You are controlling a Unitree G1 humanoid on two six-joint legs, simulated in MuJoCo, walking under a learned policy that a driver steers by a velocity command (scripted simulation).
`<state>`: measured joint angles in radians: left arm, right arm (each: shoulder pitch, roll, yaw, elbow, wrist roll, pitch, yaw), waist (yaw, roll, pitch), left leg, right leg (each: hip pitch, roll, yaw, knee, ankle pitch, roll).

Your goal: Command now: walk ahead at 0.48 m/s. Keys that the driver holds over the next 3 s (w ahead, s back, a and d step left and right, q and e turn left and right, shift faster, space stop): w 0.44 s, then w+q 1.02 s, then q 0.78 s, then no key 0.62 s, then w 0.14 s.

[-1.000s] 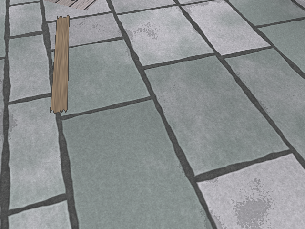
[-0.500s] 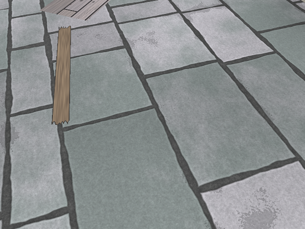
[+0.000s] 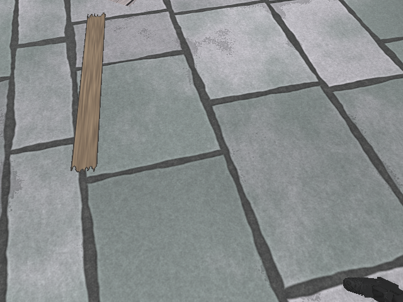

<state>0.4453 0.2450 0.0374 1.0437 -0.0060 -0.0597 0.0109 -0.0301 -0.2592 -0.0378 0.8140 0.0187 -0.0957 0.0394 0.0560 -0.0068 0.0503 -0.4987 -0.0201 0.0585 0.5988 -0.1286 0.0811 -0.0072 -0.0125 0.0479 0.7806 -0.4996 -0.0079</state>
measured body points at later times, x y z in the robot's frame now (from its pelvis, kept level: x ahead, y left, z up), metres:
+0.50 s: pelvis +0.28 -0.03 +0.01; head +0.31 -0.03 +0.46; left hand +0.50 +0.20 -0.08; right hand +0.23 -0.30 -0.13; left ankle +0.12 +0.09 -0.71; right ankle +0.42 -0.14 -0.72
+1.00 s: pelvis +0.55 -0.01 +0.01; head +0.57 +0.02 +0.46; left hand +0.49 +0.27 -0.13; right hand +0.79 -0.19 -0.09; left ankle +0.67 +0.14 -0.70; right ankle +0.42 -0.14 -0.72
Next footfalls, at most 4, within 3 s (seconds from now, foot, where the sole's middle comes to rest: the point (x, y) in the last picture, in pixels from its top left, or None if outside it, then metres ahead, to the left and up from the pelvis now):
0.50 right None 0.46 -0.14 -0.75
1.04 left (181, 225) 0.71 0.14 -0.75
1.54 right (197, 147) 1.06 0.10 -0.75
2.02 left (140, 178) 0.90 0.31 -0.75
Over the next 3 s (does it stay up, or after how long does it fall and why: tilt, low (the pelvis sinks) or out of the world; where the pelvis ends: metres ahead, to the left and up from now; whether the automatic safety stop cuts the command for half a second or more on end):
stays up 0.95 0.21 0.01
